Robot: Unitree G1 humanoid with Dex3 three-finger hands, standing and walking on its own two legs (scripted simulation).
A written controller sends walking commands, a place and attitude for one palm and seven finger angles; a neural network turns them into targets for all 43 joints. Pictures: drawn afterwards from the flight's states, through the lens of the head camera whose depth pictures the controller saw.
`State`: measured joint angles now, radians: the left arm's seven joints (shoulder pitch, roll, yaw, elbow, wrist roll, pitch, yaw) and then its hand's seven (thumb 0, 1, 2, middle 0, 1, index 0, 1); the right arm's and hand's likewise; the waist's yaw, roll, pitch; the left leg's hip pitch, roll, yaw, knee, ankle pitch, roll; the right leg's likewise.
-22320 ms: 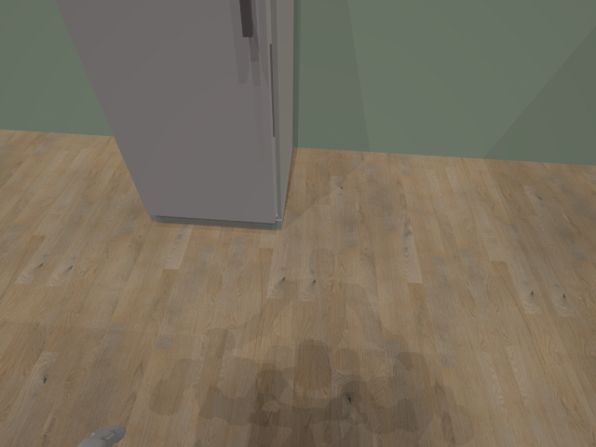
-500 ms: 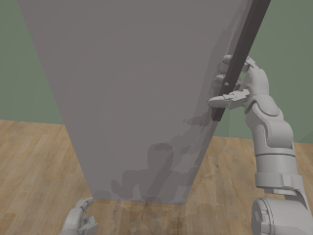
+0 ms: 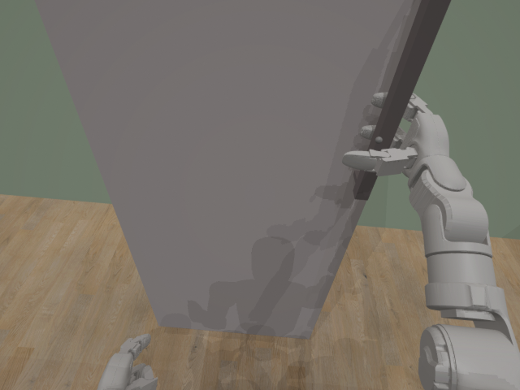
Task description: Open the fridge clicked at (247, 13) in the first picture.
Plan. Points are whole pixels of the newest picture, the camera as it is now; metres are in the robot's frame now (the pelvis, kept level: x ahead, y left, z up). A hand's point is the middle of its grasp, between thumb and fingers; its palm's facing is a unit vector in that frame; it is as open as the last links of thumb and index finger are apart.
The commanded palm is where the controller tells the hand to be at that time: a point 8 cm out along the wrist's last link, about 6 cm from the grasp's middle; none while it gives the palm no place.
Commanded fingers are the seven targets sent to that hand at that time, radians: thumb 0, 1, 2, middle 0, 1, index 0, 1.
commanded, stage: grip the handle and tug to test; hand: right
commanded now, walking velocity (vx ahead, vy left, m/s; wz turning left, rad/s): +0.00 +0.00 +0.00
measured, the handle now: (389, 103) +0.46 -0.15 +0.27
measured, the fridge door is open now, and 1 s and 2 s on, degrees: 0 0 18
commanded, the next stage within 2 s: pull the door a little, standing still in 1.20 s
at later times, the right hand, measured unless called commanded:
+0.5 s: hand (374, 137) +0.41 -0.13 +0.24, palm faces +0.03 +1.00 +0.01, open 5.5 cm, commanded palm +0.38 -0.17 +0.24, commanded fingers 0.00 -0.90 -0.90 0.45 1.40 0.45 1.40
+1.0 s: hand (372, 138) +0.41 -0.12 +0.23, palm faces +0.04 +1.00 -0.01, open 5.7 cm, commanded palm +0.35 -0.17 +0.24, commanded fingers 0.00 -0.90 -0.90 0.45 1.40 0.45 1.40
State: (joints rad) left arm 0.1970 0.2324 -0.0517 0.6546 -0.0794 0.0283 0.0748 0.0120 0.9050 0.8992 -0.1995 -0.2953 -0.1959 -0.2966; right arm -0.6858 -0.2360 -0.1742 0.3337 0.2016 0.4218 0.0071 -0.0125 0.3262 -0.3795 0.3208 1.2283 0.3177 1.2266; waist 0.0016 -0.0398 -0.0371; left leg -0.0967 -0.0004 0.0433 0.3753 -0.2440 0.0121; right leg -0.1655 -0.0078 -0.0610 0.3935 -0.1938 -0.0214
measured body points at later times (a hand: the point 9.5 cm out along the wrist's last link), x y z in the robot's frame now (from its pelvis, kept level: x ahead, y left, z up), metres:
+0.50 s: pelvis +0.01 +0.00 +0.00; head -0.02 +0.02 +0.45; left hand +0.16 +0.23 -0.10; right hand +0.40 -0.18 +0.24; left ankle -0.02 +0.11 -0.74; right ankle +0.01 -0.11 -0.74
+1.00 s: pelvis +0.02 +0.01 +0.00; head +0.00 +0.03 +0.45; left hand +0.20 +0.23 -0.09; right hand +0.40 -0.18 +0.24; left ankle -0.02 +0.11 -0.74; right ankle +0.01 -0.11 -0.74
